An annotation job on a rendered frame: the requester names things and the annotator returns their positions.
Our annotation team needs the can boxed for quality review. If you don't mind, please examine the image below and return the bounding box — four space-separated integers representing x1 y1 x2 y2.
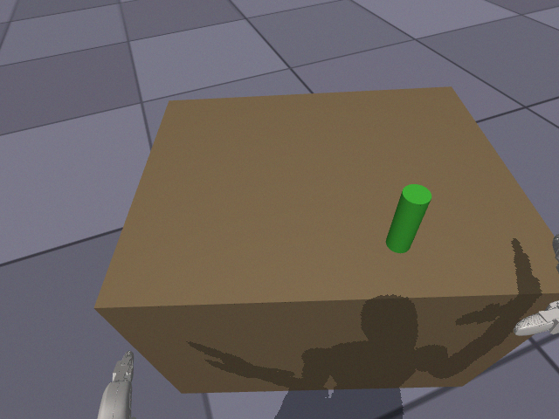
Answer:
386 184 431 253

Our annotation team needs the left robot hand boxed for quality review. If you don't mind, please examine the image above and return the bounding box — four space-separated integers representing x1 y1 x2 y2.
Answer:
97 351 136 419

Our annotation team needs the right robot hand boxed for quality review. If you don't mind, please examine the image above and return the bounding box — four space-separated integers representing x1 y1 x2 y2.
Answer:
514 234 559 336

